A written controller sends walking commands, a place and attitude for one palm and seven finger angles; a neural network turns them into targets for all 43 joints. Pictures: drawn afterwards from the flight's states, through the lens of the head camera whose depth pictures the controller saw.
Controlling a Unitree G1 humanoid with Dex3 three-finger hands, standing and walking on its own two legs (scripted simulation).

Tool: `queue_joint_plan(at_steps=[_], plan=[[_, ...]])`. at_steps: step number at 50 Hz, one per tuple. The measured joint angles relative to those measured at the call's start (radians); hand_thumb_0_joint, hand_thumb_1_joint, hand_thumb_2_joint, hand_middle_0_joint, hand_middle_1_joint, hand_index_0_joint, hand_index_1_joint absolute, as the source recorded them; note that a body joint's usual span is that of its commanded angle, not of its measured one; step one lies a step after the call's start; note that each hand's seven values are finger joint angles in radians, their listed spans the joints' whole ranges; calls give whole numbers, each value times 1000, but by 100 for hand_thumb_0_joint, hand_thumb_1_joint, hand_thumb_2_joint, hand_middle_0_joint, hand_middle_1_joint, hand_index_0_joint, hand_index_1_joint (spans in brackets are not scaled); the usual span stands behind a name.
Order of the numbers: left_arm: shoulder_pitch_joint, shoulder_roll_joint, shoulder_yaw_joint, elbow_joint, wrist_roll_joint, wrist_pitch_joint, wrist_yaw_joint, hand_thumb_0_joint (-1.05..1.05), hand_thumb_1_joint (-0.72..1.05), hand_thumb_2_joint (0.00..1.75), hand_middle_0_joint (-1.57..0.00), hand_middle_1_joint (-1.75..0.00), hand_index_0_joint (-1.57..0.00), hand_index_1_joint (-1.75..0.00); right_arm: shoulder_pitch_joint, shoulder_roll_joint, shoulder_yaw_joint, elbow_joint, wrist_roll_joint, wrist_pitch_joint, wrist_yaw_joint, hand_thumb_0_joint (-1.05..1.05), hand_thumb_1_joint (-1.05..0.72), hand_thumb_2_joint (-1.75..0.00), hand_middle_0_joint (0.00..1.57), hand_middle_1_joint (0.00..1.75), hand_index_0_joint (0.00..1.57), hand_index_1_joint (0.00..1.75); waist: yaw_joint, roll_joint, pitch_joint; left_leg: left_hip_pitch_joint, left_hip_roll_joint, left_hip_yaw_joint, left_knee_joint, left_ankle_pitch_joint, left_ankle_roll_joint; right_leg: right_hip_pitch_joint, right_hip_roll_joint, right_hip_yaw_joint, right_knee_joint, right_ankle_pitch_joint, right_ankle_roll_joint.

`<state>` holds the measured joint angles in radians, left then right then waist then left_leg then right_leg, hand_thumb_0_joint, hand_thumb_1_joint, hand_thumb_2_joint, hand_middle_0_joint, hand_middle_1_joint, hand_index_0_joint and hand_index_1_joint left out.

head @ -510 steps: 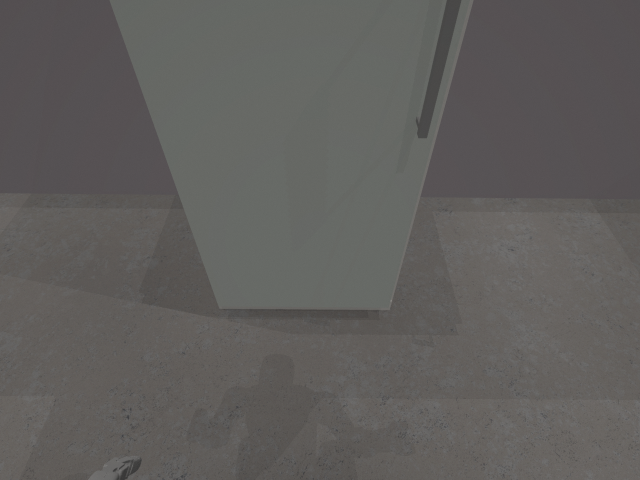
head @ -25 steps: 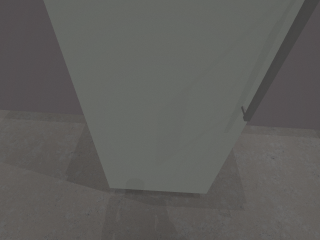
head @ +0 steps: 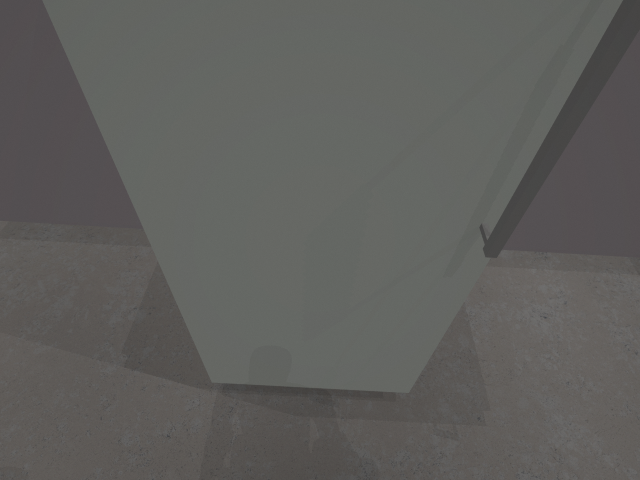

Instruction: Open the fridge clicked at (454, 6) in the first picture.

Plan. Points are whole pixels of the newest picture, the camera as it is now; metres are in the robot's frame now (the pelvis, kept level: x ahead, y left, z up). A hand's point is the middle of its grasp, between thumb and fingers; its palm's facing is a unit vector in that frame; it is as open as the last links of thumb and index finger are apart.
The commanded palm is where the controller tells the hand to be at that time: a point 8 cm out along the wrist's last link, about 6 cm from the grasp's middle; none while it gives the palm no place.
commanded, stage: come to a stop and stand still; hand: right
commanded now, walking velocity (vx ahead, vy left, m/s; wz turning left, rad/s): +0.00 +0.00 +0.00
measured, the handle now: (545, 139) +0.45 -0.23 +0.22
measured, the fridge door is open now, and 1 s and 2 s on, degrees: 0 0 0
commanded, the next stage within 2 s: look again from close up in 0.16 s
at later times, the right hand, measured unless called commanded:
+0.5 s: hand out of the picture +0.01 -0.17 -0.17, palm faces +0.03 +0.98 -0.21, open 7.4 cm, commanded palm none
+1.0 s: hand out of the picture +0.00 -0.16 -0.17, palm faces +0.04 +0.98 -0.19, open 7.4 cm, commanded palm none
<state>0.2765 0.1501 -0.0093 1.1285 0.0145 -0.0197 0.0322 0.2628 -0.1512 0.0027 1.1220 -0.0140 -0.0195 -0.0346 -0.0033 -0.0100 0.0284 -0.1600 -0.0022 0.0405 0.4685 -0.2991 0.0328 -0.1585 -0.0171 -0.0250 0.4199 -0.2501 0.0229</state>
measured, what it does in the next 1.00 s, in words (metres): stands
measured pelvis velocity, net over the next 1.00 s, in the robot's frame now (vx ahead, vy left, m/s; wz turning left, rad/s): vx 0.00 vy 0.01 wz -0.01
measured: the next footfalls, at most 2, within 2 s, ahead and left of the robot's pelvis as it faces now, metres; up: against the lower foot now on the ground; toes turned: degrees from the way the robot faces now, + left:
none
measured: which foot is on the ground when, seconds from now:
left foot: down 0.00-1.00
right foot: down 0.00-1.00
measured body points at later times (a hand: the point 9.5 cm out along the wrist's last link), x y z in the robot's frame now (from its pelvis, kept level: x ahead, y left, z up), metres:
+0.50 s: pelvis +0.01 +0.01 +0.00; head +0.03 +0.02 +0.45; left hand +0.01 +0.23 -0.17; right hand +0.01 -0.22 -0.16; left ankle -0.03 +0.09 -0.74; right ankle -0.02 -0.13 -0.74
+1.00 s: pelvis +0.00 +0.01 +0.00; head +0.02 +0.02 +0.45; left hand +0.00 +0.22 -0.16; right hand -0.01 -0.21 -0.16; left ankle -0.03 +0.09 -0.74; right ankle -0.02 -0.13 -0.74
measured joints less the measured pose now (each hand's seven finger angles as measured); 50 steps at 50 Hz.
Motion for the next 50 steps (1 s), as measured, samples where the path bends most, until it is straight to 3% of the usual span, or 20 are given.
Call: queue_joint_plan(at_steps=[50], plan=[[-14, -13, -1, 28, 0, 10, 1, 1, 91, 90, -20, -30, -20, -30, 10, 8, 1, 12, 3, -1, -1, 0, -90, -90, 20, 30, 20, 29, -5, 13, 23, 34, -19, 17, -44, 15, 16, 22, -18, 17, -25, 10, 17]])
